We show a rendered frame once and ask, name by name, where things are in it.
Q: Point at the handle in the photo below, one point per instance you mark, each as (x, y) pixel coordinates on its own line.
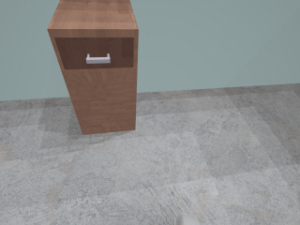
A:
(98, 60)

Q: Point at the right robot thigh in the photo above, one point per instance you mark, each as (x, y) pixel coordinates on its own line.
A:
(185, 219)

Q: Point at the drawer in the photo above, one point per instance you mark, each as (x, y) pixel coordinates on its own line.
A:
(74, 51)

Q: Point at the cabinet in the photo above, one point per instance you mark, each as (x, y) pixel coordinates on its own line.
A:
(104, 99)

